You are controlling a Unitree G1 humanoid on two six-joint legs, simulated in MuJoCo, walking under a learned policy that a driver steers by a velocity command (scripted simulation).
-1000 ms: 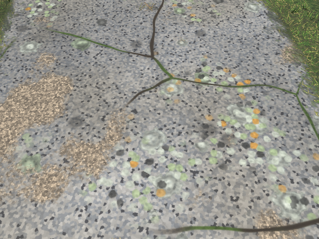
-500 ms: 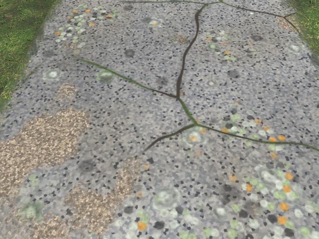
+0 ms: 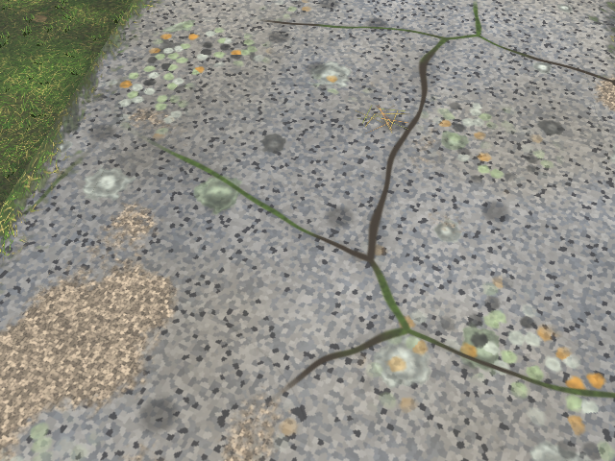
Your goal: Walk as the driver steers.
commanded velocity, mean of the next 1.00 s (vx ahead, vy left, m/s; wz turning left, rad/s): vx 0.50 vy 0.00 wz -0.22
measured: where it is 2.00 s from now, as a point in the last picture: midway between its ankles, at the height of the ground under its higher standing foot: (377, 297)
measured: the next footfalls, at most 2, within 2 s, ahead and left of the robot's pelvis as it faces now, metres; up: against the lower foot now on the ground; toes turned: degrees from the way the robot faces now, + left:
right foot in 0.12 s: +0.25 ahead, -0.15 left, +0.00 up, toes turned -3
left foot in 0.64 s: +0.57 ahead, -0.02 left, +0.00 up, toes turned -21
